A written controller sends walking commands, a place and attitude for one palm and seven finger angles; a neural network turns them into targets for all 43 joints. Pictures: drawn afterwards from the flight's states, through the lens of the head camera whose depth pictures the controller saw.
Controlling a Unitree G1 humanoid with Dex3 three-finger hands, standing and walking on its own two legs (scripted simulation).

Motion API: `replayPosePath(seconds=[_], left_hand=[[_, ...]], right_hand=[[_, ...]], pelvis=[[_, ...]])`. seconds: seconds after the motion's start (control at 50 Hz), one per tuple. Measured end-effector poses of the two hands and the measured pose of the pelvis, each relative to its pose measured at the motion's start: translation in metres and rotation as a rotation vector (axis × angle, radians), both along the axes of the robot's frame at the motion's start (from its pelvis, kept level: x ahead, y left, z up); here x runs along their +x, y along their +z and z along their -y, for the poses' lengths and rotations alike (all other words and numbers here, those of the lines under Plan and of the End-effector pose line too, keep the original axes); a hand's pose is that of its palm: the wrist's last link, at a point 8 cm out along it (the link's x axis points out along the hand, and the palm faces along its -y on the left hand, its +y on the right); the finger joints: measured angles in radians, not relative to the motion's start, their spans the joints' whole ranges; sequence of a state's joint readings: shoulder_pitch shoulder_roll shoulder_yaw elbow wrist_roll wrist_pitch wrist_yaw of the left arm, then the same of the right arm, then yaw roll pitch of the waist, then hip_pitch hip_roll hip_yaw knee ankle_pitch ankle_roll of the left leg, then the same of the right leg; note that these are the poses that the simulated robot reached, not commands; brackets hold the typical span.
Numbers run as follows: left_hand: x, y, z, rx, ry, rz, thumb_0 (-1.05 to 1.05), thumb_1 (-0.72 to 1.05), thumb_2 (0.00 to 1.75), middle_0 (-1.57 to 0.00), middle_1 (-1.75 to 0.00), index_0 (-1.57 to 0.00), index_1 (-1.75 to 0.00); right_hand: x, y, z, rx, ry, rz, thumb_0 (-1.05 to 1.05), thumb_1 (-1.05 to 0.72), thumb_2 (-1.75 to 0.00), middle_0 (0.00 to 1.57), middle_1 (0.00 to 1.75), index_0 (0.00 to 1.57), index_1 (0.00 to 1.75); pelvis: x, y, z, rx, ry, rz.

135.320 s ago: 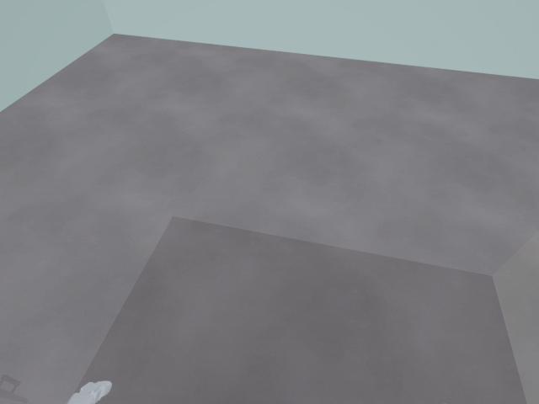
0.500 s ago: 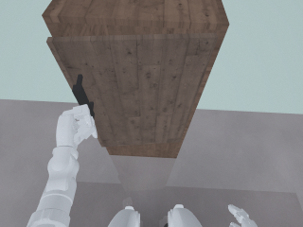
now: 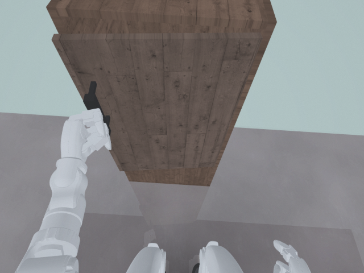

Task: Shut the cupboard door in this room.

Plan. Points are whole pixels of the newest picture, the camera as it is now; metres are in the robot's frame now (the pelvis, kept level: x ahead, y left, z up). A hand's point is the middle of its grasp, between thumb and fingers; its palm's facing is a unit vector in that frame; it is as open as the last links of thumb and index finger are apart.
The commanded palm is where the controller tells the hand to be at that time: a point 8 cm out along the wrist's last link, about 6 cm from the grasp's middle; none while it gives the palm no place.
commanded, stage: push the door shut along its arc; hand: left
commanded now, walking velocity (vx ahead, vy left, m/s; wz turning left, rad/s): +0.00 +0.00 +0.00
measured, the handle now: (99, 110) +0.47 +0.21 +0.04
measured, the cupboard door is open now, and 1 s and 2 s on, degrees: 7 0 0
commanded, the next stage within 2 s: pull the fist back off the door in 0.70 s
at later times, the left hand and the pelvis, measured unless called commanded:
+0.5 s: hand (110, 119) +0.44 +0.18 +0.05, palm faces -0.12 -0.99 -0.04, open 3.2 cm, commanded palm +0.44 +0.22 +0.04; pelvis -0.01 +0.01 -0.01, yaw +0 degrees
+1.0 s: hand (116, 115) +0.45 +0.17 +0.05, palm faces +0.19 -0.98 +0.04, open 3.3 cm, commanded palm +0.45 +0.19 +0.04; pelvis -0.05 +0.01 -0.03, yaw +2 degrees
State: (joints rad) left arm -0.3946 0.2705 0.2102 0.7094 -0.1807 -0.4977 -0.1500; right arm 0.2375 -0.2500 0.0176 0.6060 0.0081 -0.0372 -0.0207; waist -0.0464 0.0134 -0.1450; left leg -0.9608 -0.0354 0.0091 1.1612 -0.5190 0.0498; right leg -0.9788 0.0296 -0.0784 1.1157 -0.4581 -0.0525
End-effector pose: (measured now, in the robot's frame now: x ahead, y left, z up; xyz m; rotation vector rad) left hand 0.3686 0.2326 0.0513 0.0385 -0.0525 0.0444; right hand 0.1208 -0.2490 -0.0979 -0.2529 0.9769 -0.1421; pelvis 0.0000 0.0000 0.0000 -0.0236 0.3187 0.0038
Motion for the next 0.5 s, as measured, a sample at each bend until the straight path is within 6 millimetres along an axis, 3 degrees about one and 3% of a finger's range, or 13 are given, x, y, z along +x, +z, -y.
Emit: replayPosePath(seconds=[0.34, 0.5], left_hand=[[0.051, 0.0, 0.003, -0.01, -0.118, -0.044, 0.01, 0.91, 0.91, -1.31, -1.5, -1.3, -1.5], [0.055, -0.001, -0.001, 0.0, -0.165, -0.034, 0.02, 0.9, 0.9, -1.4, -1.5, -1.35, -1.5]], right_hand=[[-0.053, -0.011, 0.009, -0.024, -0.077, -0.14, 0.01, -0.91, -0.9, 0.2, 0.3, 0.2, 0.3], [-0.076, -0.017, 0.007, -0.028, -0.08, -0.206, 0.01, -0.91, -0.9, 0.2, 0.3, 0.2, 0.3]], pelvis=[[-0.003, -0.005, -0.004, -0.009, -0.002, -0.036], [-0.01, -0.011, -0.007, -0.017, 0.005, -0.047]])
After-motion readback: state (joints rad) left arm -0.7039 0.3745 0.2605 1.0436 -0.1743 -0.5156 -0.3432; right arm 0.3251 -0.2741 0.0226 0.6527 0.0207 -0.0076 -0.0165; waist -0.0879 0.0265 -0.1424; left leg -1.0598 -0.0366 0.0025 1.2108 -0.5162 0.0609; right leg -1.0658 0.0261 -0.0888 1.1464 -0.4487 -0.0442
